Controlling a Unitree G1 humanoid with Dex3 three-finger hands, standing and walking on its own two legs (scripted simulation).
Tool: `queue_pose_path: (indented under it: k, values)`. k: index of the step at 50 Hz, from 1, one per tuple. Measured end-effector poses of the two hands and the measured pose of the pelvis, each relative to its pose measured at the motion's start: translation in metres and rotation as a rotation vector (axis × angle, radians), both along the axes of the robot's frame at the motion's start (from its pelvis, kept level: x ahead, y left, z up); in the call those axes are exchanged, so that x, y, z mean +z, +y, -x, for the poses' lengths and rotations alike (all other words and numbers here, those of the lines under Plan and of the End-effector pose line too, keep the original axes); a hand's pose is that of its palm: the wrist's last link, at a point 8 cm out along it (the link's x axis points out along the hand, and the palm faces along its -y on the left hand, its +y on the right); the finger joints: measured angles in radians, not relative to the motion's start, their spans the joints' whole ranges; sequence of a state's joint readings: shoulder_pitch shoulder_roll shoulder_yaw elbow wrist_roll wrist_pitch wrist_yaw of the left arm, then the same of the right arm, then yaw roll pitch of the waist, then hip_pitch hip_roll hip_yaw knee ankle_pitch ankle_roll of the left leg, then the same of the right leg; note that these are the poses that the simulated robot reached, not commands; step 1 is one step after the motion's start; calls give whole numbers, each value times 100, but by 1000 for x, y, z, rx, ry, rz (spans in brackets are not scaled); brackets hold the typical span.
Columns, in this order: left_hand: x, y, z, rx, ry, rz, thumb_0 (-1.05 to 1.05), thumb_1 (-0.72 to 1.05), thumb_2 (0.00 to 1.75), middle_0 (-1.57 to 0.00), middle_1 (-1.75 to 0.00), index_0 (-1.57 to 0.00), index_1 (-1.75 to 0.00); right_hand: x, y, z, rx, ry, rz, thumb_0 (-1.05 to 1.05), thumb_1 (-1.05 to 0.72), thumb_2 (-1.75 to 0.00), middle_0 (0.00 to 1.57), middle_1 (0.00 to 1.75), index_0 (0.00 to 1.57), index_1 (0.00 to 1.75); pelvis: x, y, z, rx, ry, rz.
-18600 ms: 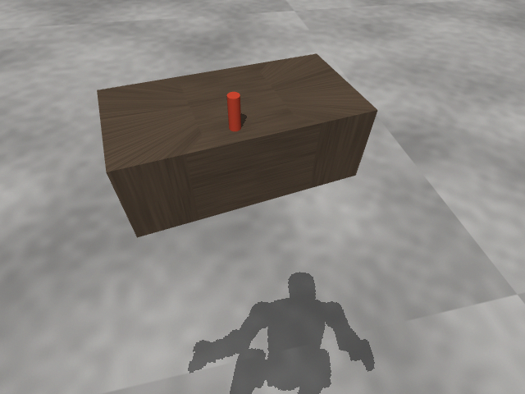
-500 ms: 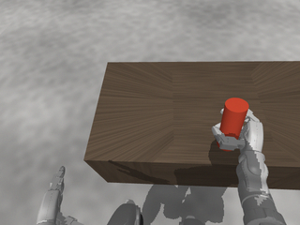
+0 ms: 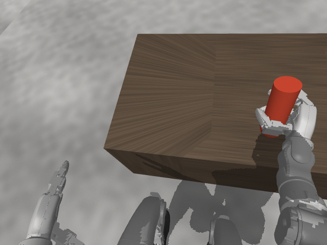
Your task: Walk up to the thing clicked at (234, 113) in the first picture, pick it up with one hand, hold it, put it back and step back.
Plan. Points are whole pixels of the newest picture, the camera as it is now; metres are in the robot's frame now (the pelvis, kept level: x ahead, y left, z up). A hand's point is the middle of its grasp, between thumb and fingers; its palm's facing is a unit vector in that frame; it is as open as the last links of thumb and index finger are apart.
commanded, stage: crouch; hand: right
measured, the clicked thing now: (278, 109) +0.46 -0.19 +0.00
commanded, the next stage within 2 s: lower in 0.30 s
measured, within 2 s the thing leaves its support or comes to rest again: neither
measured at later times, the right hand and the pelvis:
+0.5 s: hand (269, 113) +0.48 -0.18 -0.05, palm faces +0.17 +0.99 +0.01, open 7.9 cm; pelvis +0.00 +0.00 -0.03, yaw +0 degrees
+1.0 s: hand (262, 123) +0.49 -0.19 -0.12, palm faces +0.17 +0.99 +0.01, open 7.9 cm; pelvis -0.02 +0.00 -0.07, yaw +1 degrees
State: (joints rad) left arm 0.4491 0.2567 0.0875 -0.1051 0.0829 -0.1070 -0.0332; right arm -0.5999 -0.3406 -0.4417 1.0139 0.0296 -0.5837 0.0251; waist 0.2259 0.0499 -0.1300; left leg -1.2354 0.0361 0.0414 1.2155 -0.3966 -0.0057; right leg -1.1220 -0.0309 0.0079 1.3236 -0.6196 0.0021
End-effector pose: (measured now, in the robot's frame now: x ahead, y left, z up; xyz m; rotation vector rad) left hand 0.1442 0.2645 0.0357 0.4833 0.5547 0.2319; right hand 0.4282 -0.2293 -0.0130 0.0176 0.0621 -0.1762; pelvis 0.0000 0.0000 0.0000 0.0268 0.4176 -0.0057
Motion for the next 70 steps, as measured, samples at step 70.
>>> queue_pose_path:
  k: [70]
  values:
    - [-7,-6,17,-87,-98,-240,-1,-53,4,-7,-5,-7,-6,-130,-8,-28,6,32,2,-1,8,-106,99,105,80,107,-89,-2,30,-6,141,-34]
